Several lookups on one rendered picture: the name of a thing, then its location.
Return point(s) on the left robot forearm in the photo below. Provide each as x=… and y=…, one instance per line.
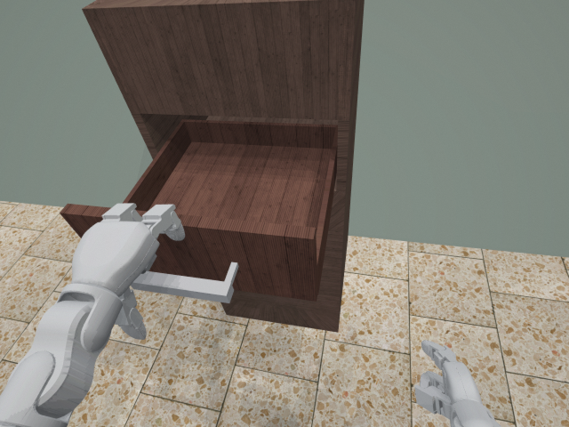
x=56, y=374

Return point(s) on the robot left hand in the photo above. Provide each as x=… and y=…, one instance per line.
x=114, y=252

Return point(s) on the drawer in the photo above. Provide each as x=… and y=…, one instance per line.
x=259, y=194

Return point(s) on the handle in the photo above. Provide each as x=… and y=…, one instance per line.
x=199, y=288

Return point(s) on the right robot forearm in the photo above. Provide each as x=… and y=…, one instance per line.
x=469, y=413

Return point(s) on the robot right hand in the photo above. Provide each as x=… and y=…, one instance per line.
x=437, y=393

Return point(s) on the cabinet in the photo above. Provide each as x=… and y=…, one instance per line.
x=271, y=61

